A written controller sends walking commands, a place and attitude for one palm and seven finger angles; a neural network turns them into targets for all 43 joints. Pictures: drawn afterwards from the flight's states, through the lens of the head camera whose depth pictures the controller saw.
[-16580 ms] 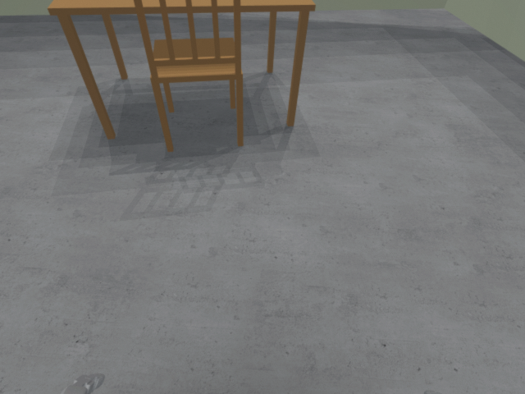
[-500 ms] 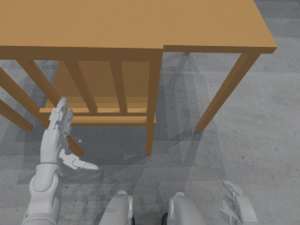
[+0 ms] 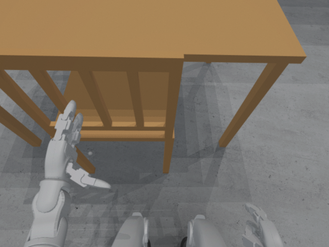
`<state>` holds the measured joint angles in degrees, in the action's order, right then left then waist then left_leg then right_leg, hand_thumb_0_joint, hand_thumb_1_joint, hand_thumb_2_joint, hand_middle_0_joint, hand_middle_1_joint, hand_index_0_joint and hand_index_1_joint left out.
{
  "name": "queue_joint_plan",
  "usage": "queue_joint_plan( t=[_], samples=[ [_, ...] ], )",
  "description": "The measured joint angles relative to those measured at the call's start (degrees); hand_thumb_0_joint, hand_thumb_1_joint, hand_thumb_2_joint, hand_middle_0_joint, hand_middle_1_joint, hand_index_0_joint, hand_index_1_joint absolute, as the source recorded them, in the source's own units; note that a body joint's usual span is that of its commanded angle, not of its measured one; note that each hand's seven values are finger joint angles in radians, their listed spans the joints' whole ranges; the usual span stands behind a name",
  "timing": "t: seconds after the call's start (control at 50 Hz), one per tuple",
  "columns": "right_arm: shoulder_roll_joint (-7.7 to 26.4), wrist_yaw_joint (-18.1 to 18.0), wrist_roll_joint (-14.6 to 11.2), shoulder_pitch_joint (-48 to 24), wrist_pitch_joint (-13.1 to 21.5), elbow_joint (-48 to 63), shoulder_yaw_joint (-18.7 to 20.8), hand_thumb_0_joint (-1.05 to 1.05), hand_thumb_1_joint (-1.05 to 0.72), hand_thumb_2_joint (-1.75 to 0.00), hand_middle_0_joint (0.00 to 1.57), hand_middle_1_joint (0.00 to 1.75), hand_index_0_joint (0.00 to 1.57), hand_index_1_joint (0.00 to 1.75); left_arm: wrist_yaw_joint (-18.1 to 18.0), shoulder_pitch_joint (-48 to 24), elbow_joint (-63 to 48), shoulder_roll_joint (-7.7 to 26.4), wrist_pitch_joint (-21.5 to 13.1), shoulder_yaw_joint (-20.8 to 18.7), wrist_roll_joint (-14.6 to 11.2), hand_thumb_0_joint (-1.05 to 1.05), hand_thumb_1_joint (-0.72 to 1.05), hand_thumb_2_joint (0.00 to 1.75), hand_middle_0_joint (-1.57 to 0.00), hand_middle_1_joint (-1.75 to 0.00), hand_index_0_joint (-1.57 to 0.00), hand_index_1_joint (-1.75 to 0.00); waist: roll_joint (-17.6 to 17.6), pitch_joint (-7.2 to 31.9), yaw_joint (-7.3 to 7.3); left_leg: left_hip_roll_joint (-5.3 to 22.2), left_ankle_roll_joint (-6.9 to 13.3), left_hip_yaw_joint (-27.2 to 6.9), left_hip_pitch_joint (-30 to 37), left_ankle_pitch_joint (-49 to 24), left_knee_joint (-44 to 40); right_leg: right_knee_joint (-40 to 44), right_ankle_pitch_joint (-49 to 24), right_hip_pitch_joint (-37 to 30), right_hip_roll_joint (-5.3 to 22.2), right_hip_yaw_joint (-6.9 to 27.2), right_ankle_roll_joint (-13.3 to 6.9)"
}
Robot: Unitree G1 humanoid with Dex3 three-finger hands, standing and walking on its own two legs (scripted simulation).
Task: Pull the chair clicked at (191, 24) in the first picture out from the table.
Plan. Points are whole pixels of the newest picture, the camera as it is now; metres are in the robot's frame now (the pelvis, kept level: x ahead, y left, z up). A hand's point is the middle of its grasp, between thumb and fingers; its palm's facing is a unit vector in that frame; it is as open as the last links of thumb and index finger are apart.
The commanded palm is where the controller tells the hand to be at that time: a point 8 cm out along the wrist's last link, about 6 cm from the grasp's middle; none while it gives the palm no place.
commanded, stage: aim the fingers beside a spindle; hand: left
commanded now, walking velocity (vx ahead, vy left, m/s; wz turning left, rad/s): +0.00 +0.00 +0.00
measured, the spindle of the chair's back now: (98, 101) +0.47 +0.21 +0.01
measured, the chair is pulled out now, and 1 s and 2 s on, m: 0.00 0.00 0.00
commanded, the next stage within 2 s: push the fingers through the gap in 0.98 s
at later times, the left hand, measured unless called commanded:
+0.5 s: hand (102, 162) +0.31 +0.17 +0.00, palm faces +0.00 -1.00 +0.00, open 16.9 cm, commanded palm +0.29 +0.22 +0.03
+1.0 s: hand (96, 151) +0.32 +0.17 +0.04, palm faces +0.06 -0.99 -0.08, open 16.9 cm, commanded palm +0.29 +0.22 +0.02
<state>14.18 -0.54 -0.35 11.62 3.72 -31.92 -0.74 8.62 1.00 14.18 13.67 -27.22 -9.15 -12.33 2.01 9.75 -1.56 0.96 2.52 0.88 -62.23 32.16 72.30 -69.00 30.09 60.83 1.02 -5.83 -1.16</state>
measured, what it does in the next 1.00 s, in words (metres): stands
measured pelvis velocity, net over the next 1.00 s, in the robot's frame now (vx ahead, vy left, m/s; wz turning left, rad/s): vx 0.00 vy -0.01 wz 0.01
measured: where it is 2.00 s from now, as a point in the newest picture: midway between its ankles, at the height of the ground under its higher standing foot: outside the picture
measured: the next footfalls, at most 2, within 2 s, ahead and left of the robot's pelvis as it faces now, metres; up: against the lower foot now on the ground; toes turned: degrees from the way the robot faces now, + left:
none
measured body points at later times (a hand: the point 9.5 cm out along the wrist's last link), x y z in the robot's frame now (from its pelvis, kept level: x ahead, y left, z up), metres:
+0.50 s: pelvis +0.00 +0.00 -0.01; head +0.11 +0.01 +0.43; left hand +0.30 +0.22 +0.00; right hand +0.17 -0.25 -0.10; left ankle +0.02 +0.09 -0.63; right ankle +0.03 -0.11 -0.63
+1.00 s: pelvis +0.00 -0.01 +0.00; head +0.10 -0.01 +0.44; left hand +0.31 +0.22 +0.05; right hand +0.16 -0.25 -0.11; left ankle +0.02 +0.09 -0.63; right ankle +0.03 -0.11 -0.63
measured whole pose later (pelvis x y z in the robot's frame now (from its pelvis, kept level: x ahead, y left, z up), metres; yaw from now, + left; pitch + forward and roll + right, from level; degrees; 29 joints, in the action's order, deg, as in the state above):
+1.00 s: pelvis +0.00 -0.01 +0.00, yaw +0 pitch +22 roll -2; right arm 14.1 -0.5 -0.1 11.2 3.5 -32.3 -0.9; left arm 5.7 -0.4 15.7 13.3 -28.8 -8.6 -10.2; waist 1.7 10.2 -1.7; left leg 1.0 1.6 0.6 -62.1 31.9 72.3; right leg -70.0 30.5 61.1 0.9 -6.0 -2.1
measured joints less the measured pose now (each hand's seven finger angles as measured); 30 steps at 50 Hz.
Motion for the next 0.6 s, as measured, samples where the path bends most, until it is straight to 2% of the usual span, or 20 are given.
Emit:
queue_joint_plan(
  t=[0.08, 0.14, 0.18, 0.26, 0.32, 0.42, 0.48, 0.56, 0.6],
  samples=[
    [0.3, 0.1, -0.5, -0.1, -0.3, 0.2, -0.5, 0.01, -0.91, -0.90, 0.20, 0.30, 0.20, 0.30, 1.0, -2.3, 6.5, -0.7, 2.3, 0.5, 0.1, -0.02, -0.50, 0.30, -0.06, -0.08, -0.06, -0.08, -0.2, 0.5, -0.25, -0.2, 0.1, 0.0, -0.7, 0.1, 0.5, -0.6, 0.2, 0.7, 0.2, 0.0, 0.0],
    [0.1, -0.1, -0.3, -0.5, -0.1, 1.0, -0.2, 0.01, -0.91, -0.90, 0.20, 0.30, 0.20, 0.30, 0.5, -1.9, 6.6, -1.5, 3.4, 1.0, 0.5, -0.02, -0.50, 0.30, -0.06, -0.08, -0.06, -0.08, -0.6, -0.2, -0.77, -0.1, 0.1, 0.0, -1.6, 0.3, 1.3, -1.4, 0.4, 1.6, 0.1, 0.0, -0.1],
    [-0.1, -0.2, 0.1, -0.7, 0.1, 1.3, 0.2, 0.01, -0.91, -0.90, 0.20, 0.30, 0.20, 0.30, -0.5, -0.3, 3.0, -1.8, 2.9, 1.5, 1.0, -0.02, -0.50, 0.30, -0.06, -0.08, -0.06, -0.08, -0.8, -0.8, -0.91, 0.1, 0.0, 0.1, -1.5, 0.4, 1.5, -1.5, 0.4, 1.6, 0.0, 0.1, -0.1],
    [-0.6, -0.1, 0.5, -0.5, 0.2, 1.0, 0.6, 0.01, -0.91, -0.90, 0.20, 0.30, 0.20, 0.30, -2.6, 2.4, -4.1, -1.2, -0.4, 1.8, 1.8, -0.02, -0.50, 0.30, -0.06, -0.08, -0.06, -0.08, -0.8, -0.9, -0.45, 0.2, -0.1, 0.3, -0.1, 0.2, 0.4, -0.6, 0.1, 0.3, -0.2, 0.4, -0.1],
    [-0.4, 0.3, 0.4, -0.3, -0.4, 0.3, 0.1, 0.01, -0.91, -0.90, 0.20, 0.30, 0.20, 0.30, -2.7, 0.7, -1.7, -0.3, -1.3, 0.7, 1.8, -0.02, -0.50, 0.30, -0.06, -0.08, -0.06, -0.08, -0.2, 0.1, 0.00, 0.0, -0.1, 0.2, 0.3, 0.0, -0.1, -0.1, 0.1, -0.2, 0.0, 0.2, -0.1],
    [0.2, 0.4, -0.7, -0.7, -1.0, 0.5, -0.8, 0.01, -0.91, -0.90, 0.20, 0.30, 0.20, 0.30, 0.2, -4.0, 9.1, -0.1, 3.0, -0.4, 0.2, -0.01, -0.50, 0.30, -0.06, -0.08, -0.06, -0.08, -0.2, 0.3, -0.17, -0.2, -0.2, -0.2, -1.0, 0.1, 0.8, -1.2, 0.4, 1.0, 0.2, -0.2, -0.3],
    [0.0, -0.1, -0.5, -0.8, -0.5, 1.2, -0.3, 0.01, -0.91, -0.90, 0.20, 0.30, 0.20, 0.30, 1.1, -2.1, 7.0, -1.1, 4.2, 0.7, -0.1, -0.02, -0.50, 0.30, -0.05, -0.08, -0.05, -0.08, -0.6, -0.4, -0.63, 0.1, -0.3, -0.3, -1.7, 0.3, 1.4, -1.6, 0.5, 1.7, 0.0, -0.3, -0.4],
    [-0.5, -0.5, 0.2, -0.4, 0.5, 1.1, 0.6, 0.01, -0.91, -0.90, 0.20, 0.30, 0.20, 0.30, -0.9, 3.8, -4.0, -1.9, 1.0, 3.0, 0.9, -0.02, -0.50, 0.30, -0.06, -0.08, -0.05, -0.08, -0.8, -1.1, -0.62, 0.3, -0.5, 0.1, 0.0, 0.2, 0.4, -0.6, 0.2, 0.3, -0.4, 0.1, -0.4],
    [-0.5, -0.3, 0.4, 0.0, 0.4, 0.8, 0.7, 0.01, -0.91, -0.90, 0.20, 0.30, 0.20, 0.30, -2.3, 4.5, -6.3, -1.5, -1.1, 3.0, 1.7, -0.02, -0.50, 0.30, -0.06, -0.08, -0.06, -0.08, -0.6, -0.7, -0.36, 0.2, -0.5, 0.1, 0.9, 0.0, -0.4, 0.0, 0.1, -0.5, -0.3, 0.2, -0.4]
  ],
)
